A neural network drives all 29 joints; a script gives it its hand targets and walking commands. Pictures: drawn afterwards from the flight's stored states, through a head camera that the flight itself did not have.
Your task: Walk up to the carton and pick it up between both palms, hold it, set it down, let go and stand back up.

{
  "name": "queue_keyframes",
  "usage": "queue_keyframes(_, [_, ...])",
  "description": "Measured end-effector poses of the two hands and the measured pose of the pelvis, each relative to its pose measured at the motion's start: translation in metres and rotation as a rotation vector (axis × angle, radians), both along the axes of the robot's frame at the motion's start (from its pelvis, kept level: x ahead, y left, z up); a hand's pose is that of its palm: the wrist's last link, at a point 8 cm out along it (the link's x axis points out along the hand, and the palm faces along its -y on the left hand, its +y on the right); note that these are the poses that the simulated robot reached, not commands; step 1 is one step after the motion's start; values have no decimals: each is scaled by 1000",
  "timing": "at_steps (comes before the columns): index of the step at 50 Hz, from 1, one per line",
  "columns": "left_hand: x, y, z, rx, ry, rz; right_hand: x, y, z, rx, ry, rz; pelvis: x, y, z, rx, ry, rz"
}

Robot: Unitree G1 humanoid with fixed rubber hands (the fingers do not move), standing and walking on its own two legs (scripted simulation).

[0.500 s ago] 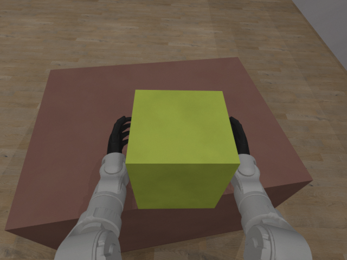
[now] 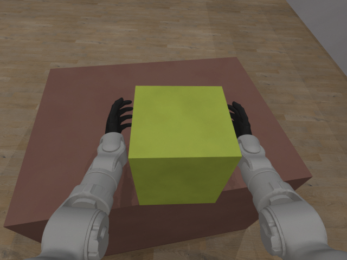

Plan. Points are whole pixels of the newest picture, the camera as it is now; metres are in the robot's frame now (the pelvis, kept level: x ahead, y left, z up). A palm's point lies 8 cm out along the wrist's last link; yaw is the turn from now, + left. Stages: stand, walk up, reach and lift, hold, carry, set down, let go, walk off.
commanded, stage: set down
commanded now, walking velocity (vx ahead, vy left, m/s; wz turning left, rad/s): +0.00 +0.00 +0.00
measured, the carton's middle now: (178, 148) +0.40 +0.01 +0.01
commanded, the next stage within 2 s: none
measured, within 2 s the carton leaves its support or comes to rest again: neither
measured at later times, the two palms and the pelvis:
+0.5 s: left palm (80, 101) +0.40 +0.22 +0.16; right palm (272, 98) +0.45 -0.18 +0.17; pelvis -0.02 -0.01 +0.00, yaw +2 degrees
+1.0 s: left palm (83, 153) +0.33 +0.21 +0.09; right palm (268, 146) +0.37 -0.19 +0.09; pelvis +0.00 -0.01 +0.01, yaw +3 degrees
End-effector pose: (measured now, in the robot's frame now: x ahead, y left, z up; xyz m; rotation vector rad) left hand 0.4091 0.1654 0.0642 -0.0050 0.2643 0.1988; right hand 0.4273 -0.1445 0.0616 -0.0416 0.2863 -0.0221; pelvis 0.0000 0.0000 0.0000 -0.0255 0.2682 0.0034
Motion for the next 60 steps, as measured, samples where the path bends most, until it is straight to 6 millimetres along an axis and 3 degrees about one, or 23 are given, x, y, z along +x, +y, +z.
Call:
queue_keyframes(17, [-11, 35, 46, 7, 3, 11, 8, -49, 63, 15, -34, -29, -11, -9, 1, 3, -49, 31])
queue_keyframes(27, [-3, 54, 112, 11, 16, 25, 23, -36, 113, 63, -40, 30, -18, -14, 3, 15, -57, 35])
queue_keyframes(31, [-4, 58, 129, 21, 3, 12, 24, -30, 121, 56, -32, 29, -16, -15, 6, 16, -103, 48])
queue_keyframes(36, [-17, 61, 113, 23, 18, 3, 12, -28, 109, 44, -19, 27, -8, -14, 10, 21, -179, 61])
queue_keyframes(43, [-55, 56, 49, -2, 84, -7, -23, -33, 59, 47, -13, 17, 1, -11, 11, 24, -234, 62])
queue_keyframes(47, [-73, 49, 26, -18, 106, -12, -43, -39, 36, 50, -16, 11, 0, -10, 10, 22, -221, 52])
queue_keyframes(51, [-82, 43, 23, -19, 95, -19, -55, -45, 27, 52, -32, 13, -3, -8, 9, 23, -199, 37])
queue_keyframes(60, [-85, 38, 39, -16, 45, -15, -72, -53, 30, 42, -67, 19, -4, -8, 11, 35, -216, 10])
